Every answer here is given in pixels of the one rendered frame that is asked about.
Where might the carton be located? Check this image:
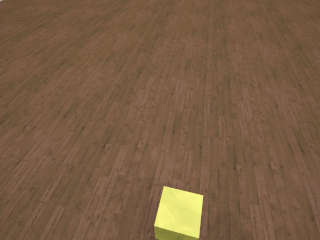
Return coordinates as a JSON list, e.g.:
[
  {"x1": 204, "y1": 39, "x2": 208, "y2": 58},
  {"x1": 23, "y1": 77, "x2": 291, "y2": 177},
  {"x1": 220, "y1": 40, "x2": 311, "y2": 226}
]
[{"x1": 154, "y1": 186, "x2": 203, "y2": 240}]

